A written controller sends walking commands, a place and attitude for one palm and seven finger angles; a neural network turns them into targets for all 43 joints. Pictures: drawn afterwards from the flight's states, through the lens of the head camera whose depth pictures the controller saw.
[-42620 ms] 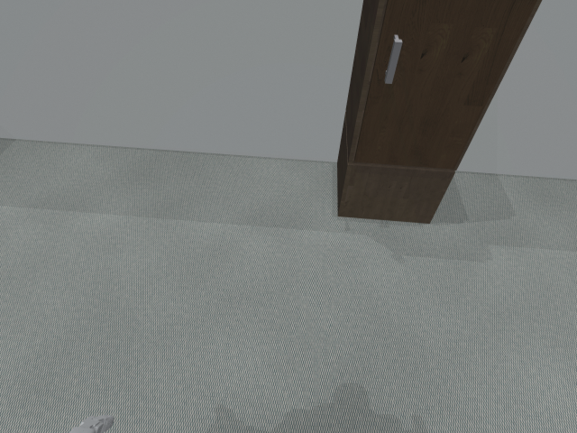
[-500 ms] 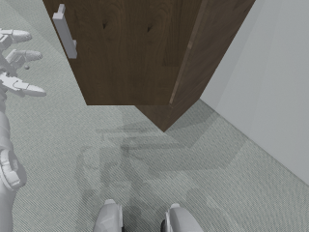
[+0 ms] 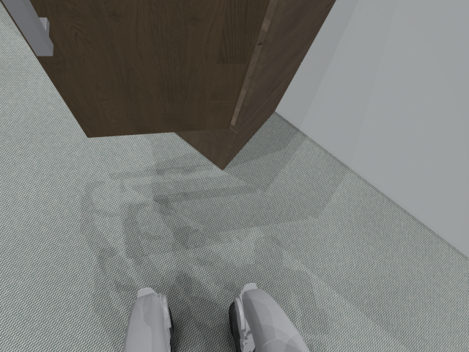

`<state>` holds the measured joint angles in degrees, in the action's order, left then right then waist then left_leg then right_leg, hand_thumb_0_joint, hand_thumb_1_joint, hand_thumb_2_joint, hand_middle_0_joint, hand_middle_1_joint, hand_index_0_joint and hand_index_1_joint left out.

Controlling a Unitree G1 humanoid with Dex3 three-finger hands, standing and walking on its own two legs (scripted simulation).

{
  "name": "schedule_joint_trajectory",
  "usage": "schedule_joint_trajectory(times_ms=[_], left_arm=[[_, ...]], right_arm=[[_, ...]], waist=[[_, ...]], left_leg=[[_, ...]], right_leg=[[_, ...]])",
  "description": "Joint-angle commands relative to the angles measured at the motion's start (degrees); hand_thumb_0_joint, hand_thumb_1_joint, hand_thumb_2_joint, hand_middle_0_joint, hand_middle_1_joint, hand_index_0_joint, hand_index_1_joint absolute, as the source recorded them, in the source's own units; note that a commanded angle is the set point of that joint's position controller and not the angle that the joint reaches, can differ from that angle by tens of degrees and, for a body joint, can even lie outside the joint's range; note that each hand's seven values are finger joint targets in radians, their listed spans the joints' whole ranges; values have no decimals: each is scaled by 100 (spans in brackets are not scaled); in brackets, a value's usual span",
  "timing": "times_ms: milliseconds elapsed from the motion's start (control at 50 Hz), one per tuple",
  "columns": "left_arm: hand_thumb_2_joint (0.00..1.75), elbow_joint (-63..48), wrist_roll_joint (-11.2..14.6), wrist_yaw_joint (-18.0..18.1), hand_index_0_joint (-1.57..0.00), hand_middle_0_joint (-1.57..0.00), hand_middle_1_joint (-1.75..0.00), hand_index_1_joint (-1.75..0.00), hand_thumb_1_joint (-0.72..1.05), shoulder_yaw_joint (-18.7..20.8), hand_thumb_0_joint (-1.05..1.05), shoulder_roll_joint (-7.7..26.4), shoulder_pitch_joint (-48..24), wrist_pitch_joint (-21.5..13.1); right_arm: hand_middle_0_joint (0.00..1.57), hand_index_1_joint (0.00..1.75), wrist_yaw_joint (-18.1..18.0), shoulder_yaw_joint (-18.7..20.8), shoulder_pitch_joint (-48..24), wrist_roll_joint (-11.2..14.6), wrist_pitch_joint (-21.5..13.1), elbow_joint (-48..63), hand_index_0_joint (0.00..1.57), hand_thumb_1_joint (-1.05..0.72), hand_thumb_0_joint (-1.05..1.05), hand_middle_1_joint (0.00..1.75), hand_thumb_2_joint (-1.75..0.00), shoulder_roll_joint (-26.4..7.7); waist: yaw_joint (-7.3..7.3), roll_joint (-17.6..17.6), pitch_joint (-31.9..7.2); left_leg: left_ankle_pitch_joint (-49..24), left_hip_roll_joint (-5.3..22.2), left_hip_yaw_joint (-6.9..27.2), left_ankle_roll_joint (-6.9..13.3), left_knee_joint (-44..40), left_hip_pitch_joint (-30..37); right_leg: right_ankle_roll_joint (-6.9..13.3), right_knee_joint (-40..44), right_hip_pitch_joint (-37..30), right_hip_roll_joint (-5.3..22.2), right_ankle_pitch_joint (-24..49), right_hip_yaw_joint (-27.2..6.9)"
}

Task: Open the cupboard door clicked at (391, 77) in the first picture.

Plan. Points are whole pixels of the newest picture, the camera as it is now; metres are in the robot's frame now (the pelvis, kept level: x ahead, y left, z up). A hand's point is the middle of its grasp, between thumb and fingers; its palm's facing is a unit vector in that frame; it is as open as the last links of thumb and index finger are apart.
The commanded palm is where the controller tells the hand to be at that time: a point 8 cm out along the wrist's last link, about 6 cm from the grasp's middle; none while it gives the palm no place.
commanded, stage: move the hooked fingers beside the handle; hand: left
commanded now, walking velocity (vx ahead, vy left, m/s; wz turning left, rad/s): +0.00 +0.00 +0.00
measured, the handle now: (25, 2) +0.61 +0.23 +0.10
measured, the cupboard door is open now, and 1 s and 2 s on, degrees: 48 48 48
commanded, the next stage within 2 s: slide the fingers in behind the handle in 0.98 s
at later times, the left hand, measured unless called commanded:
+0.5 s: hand out of the picture +0.55 +0.29 +0.11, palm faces +0.05 -1.00 +0.01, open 14.0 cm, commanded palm +0.54 +0.31 +0.10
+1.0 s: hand out of the picture +0.55 +0.29 +0.11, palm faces +0.05 -1.00 +0.01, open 14.0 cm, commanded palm +0.55 +0.31 +0.10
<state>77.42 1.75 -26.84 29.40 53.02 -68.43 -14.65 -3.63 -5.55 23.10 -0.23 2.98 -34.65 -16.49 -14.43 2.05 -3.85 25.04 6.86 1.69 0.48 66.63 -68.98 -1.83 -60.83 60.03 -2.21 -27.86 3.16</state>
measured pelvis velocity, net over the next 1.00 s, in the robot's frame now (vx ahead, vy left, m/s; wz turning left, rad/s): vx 0.00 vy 0.00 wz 0.01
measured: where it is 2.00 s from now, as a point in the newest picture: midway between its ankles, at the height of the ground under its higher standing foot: (205, 345)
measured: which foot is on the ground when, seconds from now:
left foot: down 0.00-1.00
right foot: down 0.00-1.00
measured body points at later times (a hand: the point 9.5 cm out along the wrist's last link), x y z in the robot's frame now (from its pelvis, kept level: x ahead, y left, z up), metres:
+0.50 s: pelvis +0.02 +0.01 +0.02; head +0.18 +0.06 +0.43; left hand +0.54 +0.34 +0.11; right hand +0.01 -0.25 -0.08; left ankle +0.04 +0.11 -0.64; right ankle +0.00 -0.15 -0.64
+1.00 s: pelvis +0.00 +0.00 +0.00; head +0.18 +0.04 +0.41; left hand +0.54 +0.34 +0.11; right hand -0.01 -0.27 -0.09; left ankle +0.04 +0.11 -0.64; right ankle +0.00 -0.15 -0.64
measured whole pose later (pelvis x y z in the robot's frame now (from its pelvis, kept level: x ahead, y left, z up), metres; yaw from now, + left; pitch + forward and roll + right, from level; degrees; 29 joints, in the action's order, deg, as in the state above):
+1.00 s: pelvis +0.00 +0.00 +0.00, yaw +0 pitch +27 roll -7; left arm 75.3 3.0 -26.6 28.5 50.2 -66.6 -15.0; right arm -2.8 -5.3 21.9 -0.2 4.1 -35.2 -16.1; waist -13.3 1.9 -4.2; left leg 25.4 6.7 2.8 0.0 67.1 -69.2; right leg -1.4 -61.1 59.8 -2.4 -28.4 4.0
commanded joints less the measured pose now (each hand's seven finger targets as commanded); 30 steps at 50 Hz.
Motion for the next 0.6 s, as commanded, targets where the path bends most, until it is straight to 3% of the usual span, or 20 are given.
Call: schedule_joint_trajectory(times_ms=[0,40,60,160,180,220,260,280,300,360,400,420,460,480,500,540,580], left_arm=[[30,-1296,98,-81,-30,-30,-120,-120,-50,254,0,1687,-1965,-261],[30,-1429,113,-90,-30,-30,-120,-120,-50,235,0,1674,-2091,-214],[30,-1543,128,-79,-30,-30,-120,-120,-50,335,0,1717,-2071,-249],[30,-2066,173,18,-30,-30,-120,-120,-50,406,0,1627,-2227,-347],[30,-2120,172,38,-30,-30,-120,-120,-50,488,0,1648,-2087,-351],[30,-2100,187,53,-30,-30,-120,-120,-50,210,0,1153,-1849,-293],[30,-2045,238,91,-30,-30,-120,-120,-50,143,0,965,-1762,-251],[30,-2165,237,118,-30,-30,-120,-120,-50,218,0,1044,-1731,-241],[30,-2113,251,122,-30,-30,-120,-120,-50,93,0,833,-1614,-208],[30,-1934,270,206,-30,-30,-120,-120,-50,56,0,740,-1595,-238],[30,-1982,259,276,-30,-30,-120,-120,-50,-86,0,562,-1691,-313],[30,-1932,250,317,-30,-30,-120,-120,-50,57,0,716,-1577,-358],[30,-1801,283,343,-30,-30,-120,-120,-50,90,0,759,-1621,-440],[30,-1837,257,350,-30,-30,-120,-120,-50,105,0,862,-1701,-485],[30,-1735,245,332,-30,-30,-120,-120,-50,-39,0,666,-1624,-490],[30,-1643,237,316,-30,-30,-120,-120,-50,124,0,931,-1516,-521],[30,-1674,238,282,-30,-30,-120,-120,-50,154,0,1063,-1693,-583]], right_arm=[[20,30,-60,476,1323,-40,20,134,20,-90,0,30,-90,-1219],[20,30,-41,489,1351,-46,50,115,20,-90,0,30,-90,-1227],[20,30,-31,491,1381,-60,48,138,20,-90,0,30,-90,-1218],[20,30,47,562,1452,-104,75,36,20,-90,0,30,-90,-1209],[20,30,76,585,1451,-96,83,52,20,-90,0,30,-90,-1207],[20,30,133,611,1431,-86,110,57,20,-90,0,30,-90,-1155],[20,30,144,619,1469,-92,127,34,20,-90,0,30,-90,-1145],[20,30,145,640,1453,-91,143,39,20,-90,0,30,-90,-1163],[20,30,167,644,1439,-86,144,66,20,-90,0,30,-90,-1136],[20,30,164,623,1419,-87,162,63,20,-90,0,30,-90,-1129],[20,30,182,624,1363,-88,154,79,20,-90,0,30,-90,-1104],[20,30,180,627,1342,-90,158,98,20,-90,0,30,-90,-1114],[20,30,166,600,1311,-79,156,107,20,-90,0,30,-90,-1115],[20,30,155,598,1279,-68,163,113,20,-90,0,30,-90,-1124],[20,30,168,599,1243,-53,154,134,20,-90,0,30,-90,-1098],[20,30,155,582,1198,-40,161,165,20,-90,0,30,-90,-1121],[20,30,130,560,1150,-30,163,169,20,-90,0,30,-90,-1126]], waist=[[128,1595,-3403],[74,1489,-3342],[137,1550,-3439],[150,1841,-3702],[221,1936,-3834],[218,1924,-3652],[189,1740,-3480],[218,1776,-3549],[213,1752,-3496],[160,1453,-3081],[142,1546,-3049],[196,1473,-3024],[142,1227,-2896],[155,1340,-2987],[142,1360,-2943],[190,1242,-2917],[176,1340,-2972]], left_leg=[[-2646,-222,294,127,-517,3865],[-2549,-210,305,142,-529,3808],[-2660,-228,338,132,-541,3902],[-3089,-198,440,67,-580,4472],[-3263,-199,453,45,-587,4636],[-3356,-206,465,11,-651,4771],[-3362,-211,480,38,-721,4765],[-3428,-205,454,30,-735,4817],[-3376,-231,437,31,-751,4775],[-3118,-249,413,63,-831,4547],[-2987,-265,394,53,-849,4572],[-2935,-264,374,52,-859,4495],[-2790,-292,324,96,-838,4246],[-2837,-291,308,85,-835,4262],[-2758,-309,292,84,-818,4243],[-2641,-321,226,110,-791,4020],[-2633,-317,220,112,-749,3976]], right_leg=[[242,707,-288,-225,1808,83],[224,723,-294,-239,1779,95],[251,697,-292,-250,1788,110],[281,721,-190,-269,1902,157],[279,741,-219,-285,1979,165],[283,813,-124,-297,1945,205],[291,882,-195,-314,1967,218],[277,903,-254,-303,2041,207],[279,919,-262,-309,2029,219],[296,982,-316,-313,1959,207],[289,998,-282,-302,1892,199],[296,1002,-369,-293,1888,190],[290,993,-496,-294,1948,151],[282,970,-550,-280,2005,124],[280,976,-486,-281,1950,126],[273,974,-665,-276,1991,77],[269,912,-669,-260,2016,59]])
